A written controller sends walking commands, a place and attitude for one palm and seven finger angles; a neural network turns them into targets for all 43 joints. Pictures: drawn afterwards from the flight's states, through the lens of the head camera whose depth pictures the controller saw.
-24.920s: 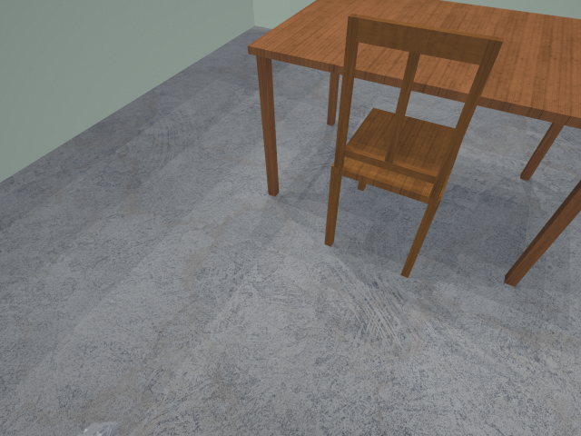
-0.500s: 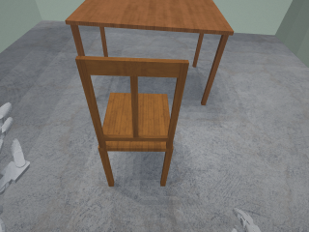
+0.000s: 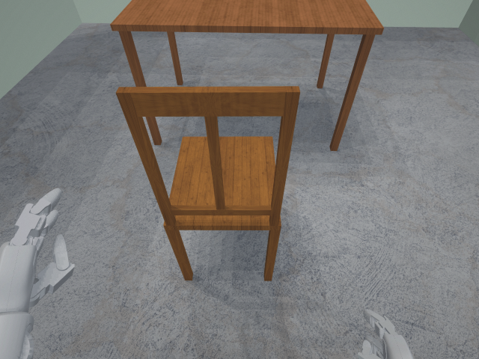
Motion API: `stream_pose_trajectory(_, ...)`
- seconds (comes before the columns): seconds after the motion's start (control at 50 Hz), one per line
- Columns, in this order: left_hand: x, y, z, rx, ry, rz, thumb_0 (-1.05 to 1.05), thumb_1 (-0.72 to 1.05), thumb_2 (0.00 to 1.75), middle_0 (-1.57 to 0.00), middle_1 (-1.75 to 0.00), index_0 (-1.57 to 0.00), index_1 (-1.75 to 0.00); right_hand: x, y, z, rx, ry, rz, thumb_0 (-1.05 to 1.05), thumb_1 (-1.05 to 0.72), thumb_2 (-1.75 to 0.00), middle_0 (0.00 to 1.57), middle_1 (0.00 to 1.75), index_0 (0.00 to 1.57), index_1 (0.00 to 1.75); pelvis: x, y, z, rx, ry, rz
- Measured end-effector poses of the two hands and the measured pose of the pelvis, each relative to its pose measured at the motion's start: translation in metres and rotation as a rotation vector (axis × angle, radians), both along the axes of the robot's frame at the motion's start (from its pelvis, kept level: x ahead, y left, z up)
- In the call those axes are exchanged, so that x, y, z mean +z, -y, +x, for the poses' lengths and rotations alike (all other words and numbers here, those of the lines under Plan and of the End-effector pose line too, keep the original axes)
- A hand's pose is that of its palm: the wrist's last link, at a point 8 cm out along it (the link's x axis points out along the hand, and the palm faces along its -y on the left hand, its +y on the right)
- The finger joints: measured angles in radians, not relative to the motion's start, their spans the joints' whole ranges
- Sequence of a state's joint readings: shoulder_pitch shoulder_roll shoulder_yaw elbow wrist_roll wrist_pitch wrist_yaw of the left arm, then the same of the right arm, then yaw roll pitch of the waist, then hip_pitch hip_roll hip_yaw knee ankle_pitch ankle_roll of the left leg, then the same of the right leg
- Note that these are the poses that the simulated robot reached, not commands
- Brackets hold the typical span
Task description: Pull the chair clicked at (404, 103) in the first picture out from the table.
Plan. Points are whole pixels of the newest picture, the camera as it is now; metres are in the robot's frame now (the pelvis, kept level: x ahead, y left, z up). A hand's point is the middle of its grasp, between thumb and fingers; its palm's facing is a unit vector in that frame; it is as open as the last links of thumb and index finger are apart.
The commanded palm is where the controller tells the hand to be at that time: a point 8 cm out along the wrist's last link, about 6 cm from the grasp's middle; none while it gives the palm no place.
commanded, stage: let the arm hang, fingers relaxed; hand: left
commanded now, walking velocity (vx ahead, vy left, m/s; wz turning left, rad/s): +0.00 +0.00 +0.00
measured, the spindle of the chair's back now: (216, 168) +0.56 +0.10 -0.06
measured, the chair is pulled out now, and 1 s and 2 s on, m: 0.70 0.70 0.70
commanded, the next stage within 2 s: look to check the result in 1.04 s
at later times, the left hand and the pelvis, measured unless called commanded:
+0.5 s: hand out of the picture -0.06 +0.18 -0.16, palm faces +0.03 -0.97 -0.23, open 7.2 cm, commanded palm none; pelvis -0.02 +0.00 +0.00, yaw +1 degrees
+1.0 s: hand out of the picture -0.04 +0.13 -0.17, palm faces +0.05 -0.99 -0.14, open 7.4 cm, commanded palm none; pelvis -0.01 -0.01 +0.00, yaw +0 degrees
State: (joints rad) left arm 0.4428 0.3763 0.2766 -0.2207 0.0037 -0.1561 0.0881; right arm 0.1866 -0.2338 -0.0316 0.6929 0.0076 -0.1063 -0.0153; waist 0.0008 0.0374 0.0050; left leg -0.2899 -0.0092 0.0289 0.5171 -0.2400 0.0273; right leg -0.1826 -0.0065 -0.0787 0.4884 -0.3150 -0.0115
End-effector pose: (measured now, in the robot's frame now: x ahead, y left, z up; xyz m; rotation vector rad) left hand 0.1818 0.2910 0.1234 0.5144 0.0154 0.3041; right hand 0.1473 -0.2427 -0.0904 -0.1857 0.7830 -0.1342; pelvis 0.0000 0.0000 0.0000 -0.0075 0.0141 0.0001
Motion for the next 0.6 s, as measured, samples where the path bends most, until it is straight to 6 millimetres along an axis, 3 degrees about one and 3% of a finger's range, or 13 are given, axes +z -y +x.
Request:
stream_pose_trajectory(0.06,-0.096,0.006,-0.003,0.071,-0.351,-0.176,0.01,0.89,0.9,-0.2,-0.3,-0.2,-0.3,-0.019,0.0,-0.011,0.013,-0.084,0.013,0.0,-0.9,-0.9,0.21,0.3,0.2,0.3,-0.004,-0.002,-0.003,0.012,-0.005,0.003)
stream_pose_trajectory(0.12,-0.186,0.035,-0.038,0.1,-0.716,-0.331,0.01,0.9,0.9,-0.2,-0.3,-0.2,-0.3,-0.03,-0.003,-0.033,0.001,-0.176,0.02,0.0,-0.9,-0.9,0.2,0.3,0.2,0.3,-0.006,-0.002,-0.004,0.017,0.011,0.009)
stream_pose_trajectory(0.16,-0.229,0.062,-0.073,0.093,-0.922,-0.416,0.01,0.9,0.9,-0.2,-0.3,-0.19,-0.3,-0.034,-0.006,-0.053,-0.011,-0.245,0.018,0.0,-0.9,-0.9,0.2,0.3,0.2,0.3,-0.006,0.0,-0.005,0.017,0.023,0.012)
stream_pose_trajectory(0.2,-0.254,0.084,-0.109,0.112,-1.061,-0.503,0.01,0.92,0.9,-0.2,-0.3,-0.2,-0.3,-0.036,-0.008,-0.077,-0.02,-0.327,0.013,0.0,-0.9,-0.9,0.2,0.3,0.2,0.3,-0.004,0.002,-0.006,0.019,0.031,0.009)
stream_pose_trajectory(0.3,-0.262,0.069,-0.158,0.228,-1.153,-0.52,-0.05,1.02,0.9,-0.21,-0.3,-0.21,-0.3,-0.041,-0.008,-0.133,-0.038,-0.533,-0.004,0.0,-0.92,-0.9,0.21,0.3,0.2,0.3,0.001,0.006,-0.012,0.033,0.032,-0.001)
stream_pose_trajectory(0.4,-0.259,0.059,-0.21,0.293,-1.306,-0.484,-0.03,0.97,0.9,-0.21,-0.3,-0.2,-0.3,-0.046,-0.007,-0.171,-0.074,-0.633,0.015,0.0,-0.92,-0.9,0.21,0.3,0.2,0.3,0.004,0.005,-0.014,0.029,0.037,-0.002)
stream_pose_trajectory(0.5,-0.254,0.059,-0.245,0.337,-1.4,-0.47,-0.01,0.93,0.9,-0.21,-0.3,-0.2,-0.3,-0.051,-0.015,-0.191,-0.089,-0.674,0.05,0.0,-0.91,-0.9,0.2,0.3,0.2,0.3,0.005,0.004,-0.016,0.019,0.042,0.001)
stream_pose_trajectory(0.6,-0.253,0.069,-0.258,0.343,-1.425,-0.484,0.0,0.92,0.9,-0.2,-0.3,-0.2,-0.3,-0.056,-0.027,-0.197,-0.09,-0.68,0.087,0.0,-0.91,-0.9,0.2,0.3,0.2,0.3,0.005,0.004,-0.017,0.013,0.049,0.004)
